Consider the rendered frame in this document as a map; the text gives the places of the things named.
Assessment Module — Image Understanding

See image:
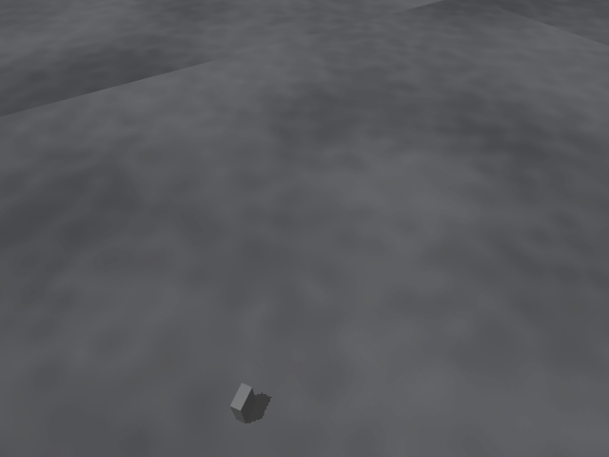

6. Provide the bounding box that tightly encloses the carton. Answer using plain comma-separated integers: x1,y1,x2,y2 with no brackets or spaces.
230,383,256,424

